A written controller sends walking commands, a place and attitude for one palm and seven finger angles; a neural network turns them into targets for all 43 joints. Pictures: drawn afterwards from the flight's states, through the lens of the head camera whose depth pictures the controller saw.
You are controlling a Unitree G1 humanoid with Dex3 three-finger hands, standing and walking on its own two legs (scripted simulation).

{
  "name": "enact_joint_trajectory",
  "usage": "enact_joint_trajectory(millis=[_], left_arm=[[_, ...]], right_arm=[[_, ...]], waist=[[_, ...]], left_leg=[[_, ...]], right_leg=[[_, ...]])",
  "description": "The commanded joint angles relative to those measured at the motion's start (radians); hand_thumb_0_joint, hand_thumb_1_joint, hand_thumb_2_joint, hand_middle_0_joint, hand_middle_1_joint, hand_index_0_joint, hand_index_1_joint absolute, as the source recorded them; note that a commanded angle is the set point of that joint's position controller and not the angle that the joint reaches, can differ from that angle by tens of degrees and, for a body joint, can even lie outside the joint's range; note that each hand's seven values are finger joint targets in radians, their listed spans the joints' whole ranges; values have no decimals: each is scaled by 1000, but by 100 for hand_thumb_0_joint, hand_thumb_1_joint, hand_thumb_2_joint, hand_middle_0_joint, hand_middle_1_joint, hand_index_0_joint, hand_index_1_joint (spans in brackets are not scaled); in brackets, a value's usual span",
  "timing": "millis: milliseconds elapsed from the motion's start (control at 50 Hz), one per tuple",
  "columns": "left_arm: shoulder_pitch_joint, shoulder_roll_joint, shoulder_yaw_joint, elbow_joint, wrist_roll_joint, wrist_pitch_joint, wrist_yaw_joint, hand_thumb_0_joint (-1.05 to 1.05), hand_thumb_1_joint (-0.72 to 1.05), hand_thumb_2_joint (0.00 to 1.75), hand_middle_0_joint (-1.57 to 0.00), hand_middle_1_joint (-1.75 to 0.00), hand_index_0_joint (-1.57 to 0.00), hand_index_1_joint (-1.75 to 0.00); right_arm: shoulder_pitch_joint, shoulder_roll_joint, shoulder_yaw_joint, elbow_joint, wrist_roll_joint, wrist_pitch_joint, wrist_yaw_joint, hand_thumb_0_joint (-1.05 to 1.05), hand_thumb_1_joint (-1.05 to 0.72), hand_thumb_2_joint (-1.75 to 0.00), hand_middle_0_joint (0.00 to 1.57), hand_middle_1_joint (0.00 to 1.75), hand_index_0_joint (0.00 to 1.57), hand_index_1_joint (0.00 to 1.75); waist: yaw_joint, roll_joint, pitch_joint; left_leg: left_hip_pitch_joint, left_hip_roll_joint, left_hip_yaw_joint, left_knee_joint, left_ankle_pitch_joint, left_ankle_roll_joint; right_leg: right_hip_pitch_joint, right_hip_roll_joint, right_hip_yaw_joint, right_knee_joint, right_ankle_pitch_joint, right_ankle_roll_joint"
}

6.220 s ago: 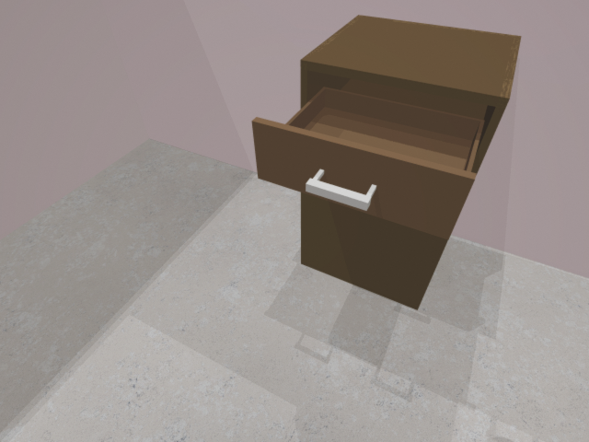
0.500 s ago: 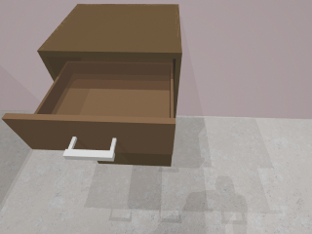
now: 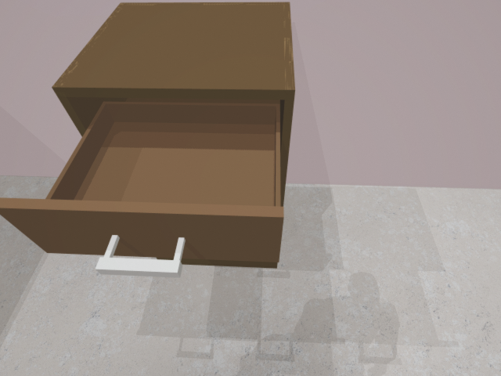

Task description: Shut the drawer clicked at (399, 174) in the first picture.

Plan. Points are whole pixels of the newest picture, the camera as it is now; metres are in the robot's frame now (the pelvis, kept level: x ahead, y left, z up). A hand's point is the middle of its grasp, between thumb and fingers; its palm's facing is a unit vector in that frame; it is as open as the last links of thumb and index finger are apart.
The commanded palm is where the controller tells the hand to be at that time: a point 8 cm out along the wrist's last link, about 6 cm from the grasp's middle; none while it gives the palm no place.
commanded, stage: come to a stop and stand still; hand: left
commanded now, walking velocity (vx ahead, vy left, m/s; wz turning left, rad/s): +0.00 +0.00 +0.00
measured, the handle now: (143, 255) +0.30 +0.21 +0.00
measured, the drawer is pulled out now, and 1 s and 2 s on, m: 0.29 0.29 0.28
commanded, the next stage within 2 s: look again from close up in 0.92 s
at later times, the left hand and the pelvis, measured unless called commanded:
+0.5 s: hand out of the picture +0.02 +0.20 -0.17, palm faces -0.01 -0.97 -0.22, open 7.3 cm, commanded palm none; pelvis -0.02 +0.02 +0.00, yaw -1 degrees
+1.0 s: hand out of the picture +0.01 +0.20 -0.17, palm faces -0.01 -0.98 -0.21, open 7.4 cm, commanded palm none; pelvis +0.00 +0.02 +0.00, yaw -1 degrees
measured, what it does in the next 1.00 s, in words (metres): stands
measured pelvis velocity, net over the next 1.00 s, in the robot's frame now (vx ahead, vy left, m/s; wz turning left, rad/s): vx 0.00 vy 0.02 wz -0.03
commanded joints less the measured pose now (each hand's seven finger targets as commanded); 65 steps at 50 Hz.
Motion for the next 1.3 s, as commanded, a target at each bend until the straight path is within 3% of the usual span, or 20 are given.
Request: enact_joint_trajectory(millis=[0, 80, 100, 120, 160, 200, 220, 240, 280, 300, 320, 360, 400, 420, 520, 600, 680, 800, 960, 1280], left_arm=[[86, 117, 18, -23, 4, -17, 3, 0, 90, 90, -20, -30, -20, -30], [86, 120, 17, -15, 6, -18, 2, 0, 90, 90, -20, -30, -20, -30], [173, 120, 15, -7, 21, -39, 39, 0, 90, 90, -20, -30, -20, -30], [113, 159, 18, -63, 20, -49, 34, 0, 90, 90, -20, -30, -20, -30], [94, 166, 19, -91, 19, -55, 26, 0, 90, 90, -20, -30, -20, -30], [94, 169, 15, -116, 16, -58, 23, 0, 90, 90, -20, -30, -20, -30], [86, 168, 14, -124, 12, -54, 22, 0, 90, 90, -20, -30, -20, -30], [69, 160, 10, -132, 6, -47, 23, 0, 90, 90, -20, -30, -20, -30], [74, 125, 4, -151, -2, -22, 19, 0, 90, 90, -20, -30, -20, -30], [91, 117, 3, -150, 0, -14, 20, 0, 90, 90, -20, -30, -20, -30], [84, 123, 3, -142, 1, -7, 18, 0, 90, 90, -20, -30, -20, -30], [81, 138, 4, -135, 0, 1, 10, 0, 90, 90, -20, -30, -20, -30], [67, 139, 1, -131, 3, 3, 7, 0, 90, 90, -20, -30, -20, -30], [61, 141, 1, -129, 3, 2, 5, 0, 90, 90, -20, -30, -20, -30], [62, 135, 2, -126, 0, -1, 0, 0, 90, 90, -20, -30, -20, -30], [65, 136, 0, -112, -3, -3, 0, 0, 90, 90, -20, -30, -20, -30], [69, 132, -1, -94, -4, -3, 2, 0, 90, 90, -20, -30, -20, -30], [83, 126, -3, -64, -4, -3, 5, 0, 90, 90, -20, -30, -20, -30], [92, 123, -4, -44, -3, -8, 7, 0, 90, 90, -20, -30, -20, -30], [107, 120, -6, -29, -3, -12, 7, 0, 90, 90, -20, -30, -20, -30]], right_arm=[[76, -75, -10, -19, 5, -1, -3, 0, -90, -90, 20, 30, 20, 30], [60, -71, -5, -9, 5, 1, 0, 0, -90, -90, 20, 30, 20, 30], [-7, -121, -20, -88, 10, -5, 13, 0, -90, -90, 20, 30, 20, 30], [32, -62, -12, -122, 6, 6, 23, 0, -90, -90, 20, 30, 20, 30], [42, -49, -7, -125, 0, 9, 27, 0, -90, -90, 20, 30, 20, 30], [65, -52, -4, -135, 6, 4, 26, 0, -90, -90, 20, 30, 20, 30], [91, -58, -5, -132, 7, 0, 24, 0, -90, -90, 20, 30, 20, 30], [124, -70, -5, -119, 7, -2, 21, 0, -90, -90, 20, 30, 20, 30], [132, -104, -9, -110, 1, -6, 16, 0, -90, -90, 20, 30, 20, 30], [113, -113, -4, -114, -1, -4, 12, 0, -90, -90, 20, 30, 20, 30], [90, -108, -1, -110, 0, -2, 12, 0, -90, -90, 20, 30, 20, 30], [67, -96, 4, -119, 0, 4, 13, 0, -90, -90, 20, 30, 20, 30], [79, -98, 3, -118, -2, 7, 16, 0, -90, -90, 20, 30, 20, 30], [89, -100, 4, -116, -1, 6, 18, 0, -90, -90, 20, 30, 20, 30], [127, -112, 4, -97, 0, -10, 16, 0, -90, -90, 20, 30, 20, 30], [137, -113, 8, -77, 4, -17, 12, 0, -90, -90, 20, 30, 20, 30], [147, -108, 10, -51, 6, -20, 9, 0, -90, -90, 20, 30, 20, 30], [145, -96, 12, -24, 8, -18, 6, 0, -90, -90, 20, 30, 20, 30], [135, -89, 13, -4, 11, -20, 3, 0, -90, -90, 20, 30, 20, 30], [106, -92, 13, 7, 11, -15, 1, 0, -90, -90, 20, 30, 20, 30]], waist=[[-14, -41, -90], [-10, -46, -35], [18, -165, 24], [-26, -161, -12], [-25, -33, -59], [-37, -136, -109], [-45, -178, -126], [-58, -167, -124], [-36, 0, -74], [-16, 18, -39], [-10, 84, -2], [-2, 113, 51], [-7, 48, 90], [-12, 21, 85], [-8, 7, -36], [-3, -3, -70], [-4, 0, -58], [-6, -15, -22], [-7, -18, -41], [-5, -19, -27]], left_leg=[[139, 82, -78, -34, 299, 45], [120, 78, -76, -60, 229, 39], [-10, 76, -29, 191, 129, 22], [-111, 25, -70, 235, -124, 38], [-111, 25, -47, 240, -142, 40], [-83, -5, -34, 181, -123, 43], [-46, -12, -30, 130, -82, 45], [12, -6, -36, 70, 10, 49], [75, 69, -120, 44, 267, 82], [31, 101, -151, 31, 257, 100], [-10, 93, -158, 10, 210, 96], [-46, 74, -156, -30, 87, 85], [-83, 60, -163, -56, -65, 78], [-76, 54, -155, -58, -75, 75], [8, 73, -169, -71, 45, 86], [42, 78, -163, -63, 158, 89], [66, 76, -155, -52, 261, 87], [80, 71, -144, -53, 280, 82], [120, 71, -135, -60, 334, 80], [126, 69, -130, -69, 302, 68]], right_leg=[[-35, -127, 105, -105, 559, 10], [-45, -125, 108, -145, 519, 15], [-85, -174, 216, -173, 919, 100], [-17, -217, 207, -133, 970, 63], [30, -230, 191, -83, 1041, -43], [71, -192, 151, -33, 1087, -73], [73, -170, 130, -8, 1076, -63], [36, -153, 115, 14, 975, -50], [-95, -83, 103, 26, 527, -9], [-105, -62, 105, -26, 341, -2], [-94, -60, 105, -55, 242, -1], [-112, -62, 124, -89, 152, -5], [-141, -60, 133, -123, 14, -12], [-145, -65, 141, -135, -1, -15], [-88, -64, 112, -97, 103, -2], [-61, -72, 106, -89, 173, 5], [-57, -79, 105, -85, 242, 8], [-65, -90, 109, -102, 283, 11], [-39, -98, 109, -115, 364, 14], [-24, -113, 114, -152, 424, 15]])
